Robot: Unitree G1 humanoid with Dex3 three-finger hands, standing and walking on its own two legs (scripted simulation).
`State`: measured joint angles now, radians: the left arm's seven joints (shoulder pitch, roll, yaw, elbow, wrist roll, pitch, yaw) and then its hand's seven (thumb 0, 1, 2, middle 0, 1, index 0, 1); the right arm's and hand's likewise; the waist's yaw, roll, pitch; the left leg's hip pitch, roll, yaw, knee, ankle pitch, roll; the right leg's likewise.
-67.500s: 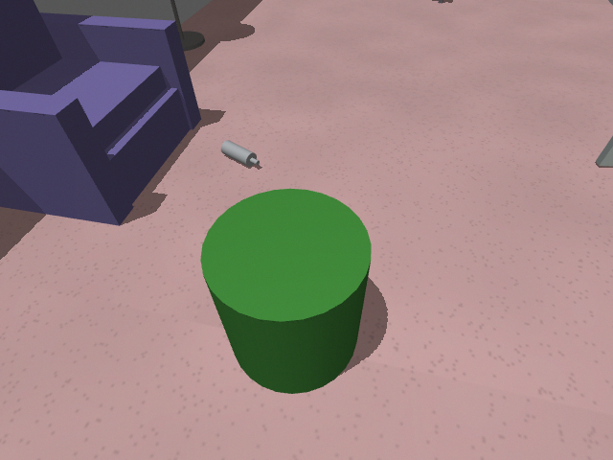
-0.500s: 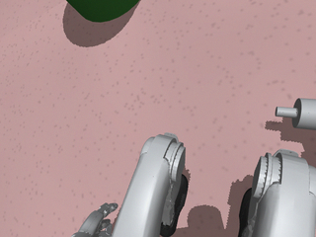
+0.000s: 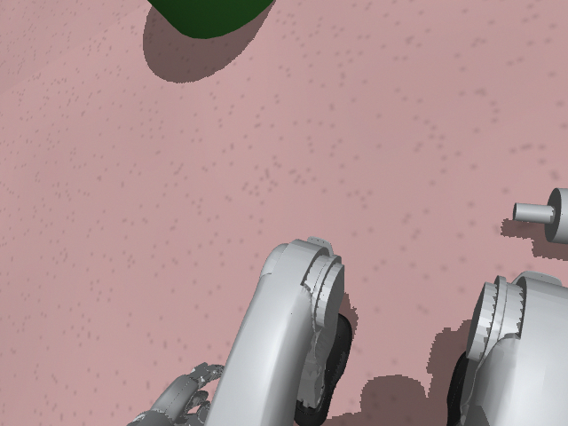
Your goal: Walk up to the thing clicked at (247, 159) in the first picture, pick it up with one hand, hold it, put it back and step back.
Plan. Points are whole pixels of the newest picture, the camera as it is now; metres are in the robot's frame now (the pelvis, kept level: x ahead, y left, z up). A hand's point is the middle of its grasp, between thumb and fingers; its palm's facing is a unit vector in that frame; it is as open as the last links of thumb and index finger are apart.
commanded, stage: rest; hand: right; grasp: from above
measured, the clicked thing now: out of the picture +0.40 -0.32 -0.24
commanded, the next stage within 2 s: open in 0.54 s
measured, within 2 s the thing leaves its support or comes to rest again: rests again in 0.98 s
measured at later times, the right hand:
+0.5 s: hand out of the picture +0.39 -0.35 -0.23, palm faces -0.46 +0.15 -0.87, open 10.7 cm
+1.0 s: hand out of the picture +0.39 -0.34 -0.23, palm faces -0.43 +0.11 -0.90, open 11.9 cm
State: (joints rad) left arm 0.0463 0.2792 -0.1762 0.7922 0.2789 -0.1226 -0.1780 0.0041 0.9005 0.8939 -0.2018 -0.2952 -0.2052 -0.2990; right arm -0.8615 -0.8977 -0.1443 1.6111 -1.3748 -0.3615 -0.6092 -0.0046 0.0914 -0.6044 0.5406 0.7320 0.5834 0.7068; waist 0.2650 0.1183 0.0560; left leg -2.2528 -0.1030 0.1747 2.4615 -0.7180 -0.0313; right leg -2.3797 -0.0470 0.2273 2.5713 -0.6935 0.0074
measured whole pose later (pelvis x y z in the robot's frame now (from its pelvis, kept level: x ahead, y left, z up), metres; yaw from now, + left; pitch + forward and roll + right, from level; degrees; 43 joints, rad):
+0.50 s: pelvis +0.00 +0.00 +0.00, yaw +1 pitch +26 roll +12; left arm 0.04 0.29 -0.23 0.75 0.29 -0.16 -0.21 0.00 0.90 0.90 -0.20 -0.30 -0.20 -0.30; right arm -0.86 -0.96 -0.17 1.64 -1.32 -0.34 -0.59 0.00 0.07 -0.57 0.56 0.68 0.61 0.65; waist 0.29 0.14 0.10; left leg -2.23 -0.11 0.19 2.45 -0.72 -0.04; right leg -2.36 -0.04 0.25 2.58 -0.70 0.00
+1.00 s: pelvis +0.00 +0.00 +0.00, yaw +2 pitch +25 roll +13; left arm 0.01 0.30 -0.26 0.77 0.30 -0.21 -0.23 0.00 0.89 0.90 -0.20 -0.30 -0.21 -0.30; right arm -0.86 -0.93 -0.08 1.65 -1.33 -0.33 -0.69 0.00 0.18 -0.79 0.33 0.85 0.36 0.82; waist 0.28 0.15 0.10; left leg -2.21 -0.11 0.20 2.44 -0.72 -0.04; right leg -2.35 -0.05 0.26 2.58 -0.70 0.00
